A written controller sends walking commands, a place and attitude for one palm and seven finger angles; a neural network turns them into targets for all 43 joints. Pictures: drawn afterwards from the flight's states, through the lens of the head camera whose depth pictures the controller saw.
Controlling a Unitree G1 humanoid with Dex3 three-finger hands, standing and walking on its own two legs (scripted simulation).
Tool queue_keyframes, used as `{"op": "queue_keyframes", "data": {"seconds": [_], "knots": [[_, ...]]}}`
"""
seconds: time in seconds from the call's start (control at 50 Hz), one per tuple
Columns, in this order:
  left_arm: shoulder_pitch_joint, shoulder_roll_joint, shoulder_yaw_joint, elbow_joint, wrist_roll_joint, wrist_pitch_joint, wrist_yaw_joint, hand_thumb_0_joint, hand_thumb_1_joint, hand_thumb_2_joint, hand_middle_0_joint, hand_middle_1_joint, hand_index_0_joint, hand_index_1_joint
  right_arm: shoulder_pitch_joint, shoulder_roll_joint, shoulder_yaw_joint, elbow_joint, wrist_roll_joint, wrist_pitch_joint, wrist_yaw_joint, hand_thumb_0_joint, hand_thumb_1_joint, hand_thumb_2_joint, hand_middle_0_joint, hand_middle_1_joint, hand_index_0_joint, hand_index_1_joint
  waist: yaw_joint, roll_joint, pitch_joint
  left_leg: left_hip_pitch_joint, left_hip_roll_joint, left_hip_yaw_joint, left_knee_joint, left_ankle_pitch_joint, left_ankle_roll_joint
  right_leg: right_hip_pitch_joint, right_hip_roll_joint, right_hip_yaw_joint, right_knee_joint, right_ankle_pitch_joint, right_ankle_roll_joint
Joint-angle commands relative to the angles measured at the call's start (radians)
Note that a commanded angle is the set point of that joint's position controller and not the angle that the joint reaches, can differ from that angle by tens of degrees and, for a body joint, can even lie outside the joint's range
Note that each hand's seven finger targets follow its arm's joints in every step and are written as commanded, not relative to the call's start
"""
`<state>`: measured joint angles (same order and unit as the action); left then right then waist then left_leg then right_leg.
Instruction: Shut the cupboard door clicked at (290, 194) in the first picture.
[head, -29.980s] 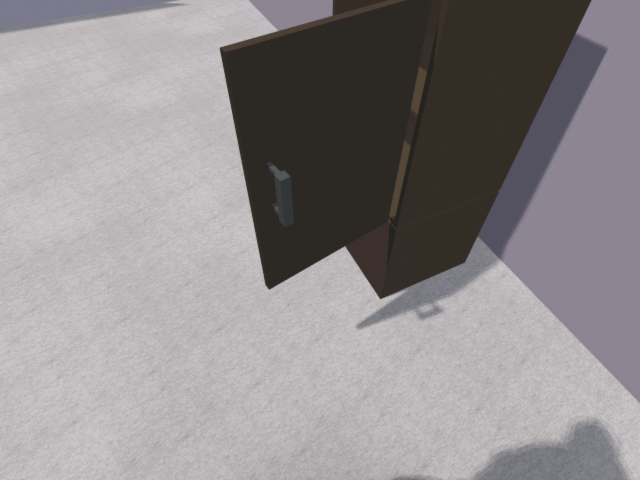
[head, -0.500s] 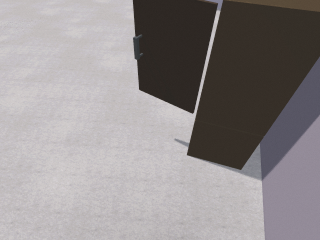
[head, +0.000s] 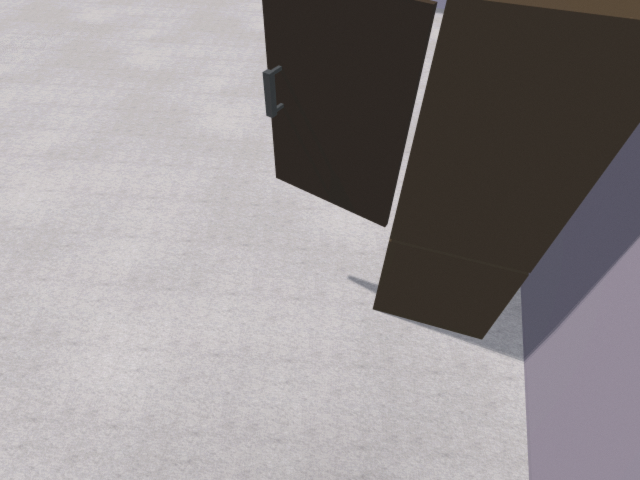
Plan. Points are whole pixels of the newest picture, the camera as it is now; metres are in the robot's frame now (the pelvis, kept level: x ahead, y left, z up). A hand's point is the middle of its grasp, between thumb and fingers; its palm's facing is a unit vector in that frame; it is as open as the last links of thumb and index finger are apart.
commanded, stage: walk to a spot facing it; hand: left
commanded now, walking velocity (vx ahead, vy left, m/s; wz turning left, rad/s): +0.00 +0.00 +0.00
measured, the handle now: (274, 91) +1.01 +0.17 -0.03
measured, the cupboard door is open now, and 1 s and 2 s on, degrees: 75 75 75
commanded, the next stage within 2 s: none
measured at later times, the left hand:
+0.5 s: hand out of the picture +0.01 +0.23 -0.21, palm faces +0.22 -0.95 -0.22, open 7.4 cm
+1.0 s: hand out of the picture -0.03 +0.19 -0.16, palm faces +0.45 -0.84 -0.31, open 7.4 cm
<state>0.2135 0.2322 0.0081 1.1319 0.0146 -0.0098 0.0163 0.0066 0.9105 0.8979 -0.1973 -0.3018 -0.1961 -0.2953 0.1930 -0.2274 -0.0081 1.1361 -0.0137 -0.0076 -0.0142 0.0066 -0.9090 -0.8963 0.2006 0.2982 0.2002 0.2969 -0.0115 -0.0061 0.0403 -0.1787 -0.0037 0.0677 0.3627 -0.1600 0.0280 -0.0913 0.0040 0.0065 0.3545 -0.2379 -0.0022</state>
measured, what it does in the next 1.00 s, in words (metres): steps on the spot, turning left: right foot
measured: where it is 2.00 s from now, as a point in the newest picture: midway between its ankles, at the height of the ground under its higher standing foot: outside the picture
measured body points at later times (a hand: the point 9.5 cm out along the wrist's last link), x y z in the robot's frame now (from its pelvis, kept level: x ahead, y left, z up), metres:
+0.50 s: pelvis +0.00 +0.02 -0.03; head +0.03 +0.05 +0.42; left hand +0.00 +0.28 -0.19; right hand +0.08 -0.22 -0.17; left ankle +0.02 +0.10 -0.75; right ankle -0.03 -0.12 -0.73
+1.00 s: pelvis -0.01 -0.05 -0.01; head +0.03 -0.04 +0.44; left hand -0.06 +0.23 -0.14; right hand +0.16 -0.27 -0.16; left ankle -0.01 +0.09 -0.71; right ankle +0.03 -0.17 -0.75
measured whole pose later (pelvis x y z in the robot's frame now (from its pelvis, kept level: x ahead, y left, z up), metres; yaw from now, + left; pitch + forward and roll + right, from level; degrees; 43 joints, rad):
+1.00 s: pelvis -0.01 -0.05 -0.01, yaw +29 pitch +2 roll +0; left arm 0.19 0.23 0.06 0.88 0.03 0.04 0.02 0.01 0.91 0.90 -0.20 -0.30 -0.20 -0.30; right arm 0.21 -0.26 -0.10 0.95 -0.03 0.08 0.01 0.01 -0.91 -0.90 0.20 0.30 0.20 0.30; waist -0.03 0.03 0.06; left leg -0.54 -0.10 -0.14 0.85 -0.37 -0.03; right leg -0.24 -0.02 -0.01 0.52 -0.30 0.00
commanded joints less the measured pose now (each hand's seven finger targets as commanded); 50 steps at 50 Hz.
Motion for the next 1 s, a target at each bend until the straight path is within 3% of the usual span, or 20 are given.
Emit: {"op": "queue_keyframes", "data": {"seconds": [0.0,0.14,0.26,0.3,0.34,0.38,0.4,0.42,0.44,0.46,0.48,0.52,0.6,0.8,0.86,0.88,0.9,0.92,0.96,0.98], "knots": [[0.020,0.163,0.031,-0.041,0.000,-0.017,0.012,0.000,0.900,0.900,-0.200,-0.300,-0.200,-0.300,-0.005,-0.171,-0.031,-0.049,0.002,-0.014,-0.013,0.000,-0.900,-0.900,0.200,0.300,0.200,0.300,0.005,0.012,-0.013,0.073,0.125,-0.128,-0.064,0.100,0.001,-0.074,-0.109,0.088,-0.083,0.126,-0.040],[0.049,0.119,0.031,-0.053,-0.003,0.009,0.022,0.000,0.900,0.900,-0.200,-0.300,-0.200,-0.300,0.014,-0.102,-0.017,-0.060,0.000,0.008,-0.006,0.000,-0.900,-0.900,0.200,0.300,0.200,0.300,0.011,0.014,-0.024,0.009,0.111,-0.141,0.004,0.195,-0.010,-0.043,-0.135,0.034,0.012,0.184,-0.019],[0.057,0.167,0.073,-0.118,0.003,0.022,0.023,0.000,0.900,0.900,-0.200,-0.300,-0.200,-0.300,-0.004,-0.112,-0.042,-0.128,-0.002,0.029,0.002,0.000,-0.900,-0.900,0.200,0.300,0.200,0.300,0.022,-0.048,-0.035,-0.131,0.058,-0.135,0.164,0.163,-0.019,-0.018,-0.227,0.049,0.068,0.210,-0.082],[0.050,0.182,0.084,-0.148,0.006,0.023,0.026,0.000,0.900,0.900,-0.200,-0.300,-0.200,-0.300,-0.004,-0.103,-0.050,-0.153,-0.003,0.036,0.005,0.000,-0.900,-0.900,0.200,0.300,0.200,0.300,0.024,-0.115,-0.041,-0.169,0.026,-0.090,0.309,0.051,-0.036,-0.012,-0.301,0.075,0.058,0.264,-0.136],[0.018,0.182,0.090,-0.177,0.012,0.022,0.030,0.000,0.900,0.900,-0.200,-0.300,-0.200,-0.300,-0.014,-0.089,-0.058,-0.175,-0.006,0.047,0.010,0.000,-0.900,-0.900,0.200,0.300,0.200,0.300,0.015,-0.161,0.004,-0.218,0.032,-0.064,0.420,-0.255,-0.049,-0.042,-0.378,0.080,0.044,0.353,-0.187],[-0.016,0.185,0.096,-0.200,0.018,0.022,0.030,0.000,0.900,0.900,-0.200,-0.300,-0.200,-0.300,0.003,-0.082,-0.062,-0.190,-0.003,0.049,0.019,0.000,-0.900,-0.900,0.200,0.300,0.200,0.300,-0.003,-0.158,0.018,-0.195,0.063,-0.061,0.360,-0.280,-0.051,-0.064,-0.380,0.020,0.094,0.391,-0.166],[-0.026,0.176,0.098,-0.211,0.015,0.023,0.029,0.000,0.900,0.900,-0.200,-0.300,-0.200,-0.300,0.034,-0.089,-0.063,-0.191,-0.002,0.044,0.024,0.000,-0.900,-0.900,0.200,0.300,0.200,0.300,-0.021,-0.097,0.002,-0.129,0.075,-0.078,0.242,-0.142,-0.045,-0.087,-0.346,-0.032,0.191,0.378,-0.118],[-0.011,0.161,0.096,-0.222,0.008,0.029,0.024,0.000,0.900,0.900,-0.200,-0.300,-0.200,-0.300,0.090,-0.119,-0.068,-0.184,-0.008,0.036,0.024,0.000,-0.900,-0.900,0.200,0.300,0.200,0.300,-0.038,0.066,-0.023,-0.024,0.125,-0.195,0.108,0.176,-0.002,-0.189,-0.249,-0.117,0.360,0.229,-0.041],[0.019,0.099,0.086,-0.245,-0.005,0.033,0.021,0.000,0.900,0.900,-0.200,-0.300,-0.200,-0.300,0.146,-0.199,-0.083,-0.183,-0.020,0.027,0.015,0.000,-0.900,-0.900,0.200,0.300,0.200,0.300,-0.046,0.345,-0.049,0.076,0.319,-0.520,0.009,0.544,0.111,-0.361,-0.083,-0.165,0.591,-0.251,0.052],[-0.018,0.106,0.078,-0.262,0.002,0.042,0.027,0.000,0.900,0.900,-0.200,-0.300,-0.200,-0.300,0.190,-0.223,-0.092,-0.160,-0.022,0.036,0.003,0.000,-0.900,-0.900,0.200,0.300,0.200,0.300,-0.068,0.279,-0.081,0.072,0.375,-0.581,-0.057,0.449,0.168,-0.377,-0.053,-0.040,0.733,-0.429,0.038],[-0.032,0.112,0.084,-0.254,0.005,0.054,0.028,0.000,0.900,0.900,-0.200,-0.300,-0.200,-0.300,0.172,-0.217,-0.090,-0.164,-0.020,0.038,-0.001,0.000,-0.900,-0.900,0.200,0.300,0.200,0.300,-0.054,0.244,-0.062,0.013,0.340,-0.548,-0.100,0.179,0.126,-0.388,-0.081,0.021,0.773,-0.357,0.024],[-0.049,0.118,0.093,-0.264,0.011,0.049,0.015,0.000,0.900,0.900,-0.200,-0.300,-0.200,-0.300,0.097,-0.189,-0.082,-0.204,-0.022,0.033,-0.010,0.000,-0.900,-0.900,0.200,0.300,0.200,0.300,-0.026,0.128,-0.015,-0.051,0.293,-0.524,-0.121,-0.028,0.102,-0.431,-0.088,0.041,0.796,-0.223,0.035],[-0.011,0.102,0.094,-0.263,0.011,0.040,0.005,0.000,0.900,0.900,-0.200,-0.300,-0.200,-0.300,0.068,-0.179,-0.081,-0.220,-0.015,0.022,-0.013,0.000,-0.900,-0.900,0.200,0.300,0.200,0.300,-0.003,0.069,-0.073,-0.002,0.218,-0.438,-0.112,-0.021,0.093,-0.434,-0.071,0.036,0.741,-0.118,0.057],[-0.016,0.101,0.084,-0.308,0.007,0.043,0.007,0.000,0.900,0.900,-0.200,-0.300,-0.200,-0.300,0.056,-0.205,-0.113,-0.240,-0.020,0.047,0.004,0.000,-0.900,-0.900,0.200,0.300,0.200,0.300,-0.018,0.212,-0.101,-0.041,0.157,-0.523,-0.095,-0.100,0.105,-0.298,0.006,0.002,0.408,-0.194,0.055],[0.111,0.121,0.094,-0.278,-0.001,0.043,0.012,0.000,0.900,0.900,-0.200,-0.300,-0.200,-0.300,-0.010,-0.194,-0.121,-0.271,-0.017,0.059,0.007,0.000,-0.900,-0.900,0.200,0.300,0.200,0.300,0.038,0.215,-0.111,-0.200,0.088,-0.496,-0.075,-0.164,0.050,-0.053,0.035,-0.031,0.152,-0.123,0.033],[0.159,0.154,0.103,-0.269,0.003,0.037,0.015,0.000,0.900,0.900,-0.200,-0.300,-0.200,-0.300,-0.027,-0.164,-0.119,-0.283,-0.009,0.062,0.010,0.000,-0.900,-0.900,0.200,0.300,0.200,0.300,0.063,0.130,-0.114,-0.309,0.028,-0.441,0.003,-0.230,0.004,0.069,-0.022,0.019,-0.006,-0.107,0.011],[0.162,0.248,0.122,-0.283,0.021,0.027,0.023,0.000,0.900,0.900,-0.200,-0.300,-0.200,-0.300,-0.008,-0.107,-0.117,-0.294,0.002,0.063,0.015,0.000,-0.900,-0.900,0.200,0.300,0.200,0.300,0.067,-0.127,-0.117,-0.467,-0.093,-0.283,0.269,-0.335,-0.068,0.138,-0.267,0.305,-0.167,-0.292,-0.076],[0.046,0.272,0.115,-0.315,0.025,0.030,0.028,0.000,0.900,0.900,-0.200,-0.300,-0.200,-0.300,-0.014,-0.101,-0.119,-0.301,-0.007,0.056,0.016,0.000,-0.900,-0.900,0.200,0.300,0.200,0.300,0.043,-0.253,-0.021,-0.508,-0.119,-0.164,0.592,-0.387,-0.086,-0.055,-0.489,0.479,-0.235,-0.340,-0.161],[-0.130,0.203,0.092,-0.363,0.016,0.020,0.026,0.000,0.900,0.900,-0.200,-0.300,-0.200,-0.300,0.058,-0.101,-0.116,-0.286,-0.020,0.068,0.035,0.000,-0.900,-0.900,0.200,0.300,0.200,0.300,-0.058,-0.136,0.021,-0.413,-0.044,-0.169,0.834,-0.286,-0.067,-0.261,-0.396,0.276,-0.180,-0.240,-0.149],[-0.126,0.158,0.085,-0.359,0.012,0.010,0.024,0.000,0.900,0.900,-0.200,-0.300,-0.200,-0.300,0.048,-0.098,-0.114,-0.267,-0.019,0.072,0.037,0.000,-0.900,-0.900,0.200,0.300,0.200,0.300,-0.056,-0.159,0.042,-0.422,-0.019,-0.152,0.875,-0.238,-0.077,-0.234,-0.323,0.207,-0.137,-0.096,-0.127]]}}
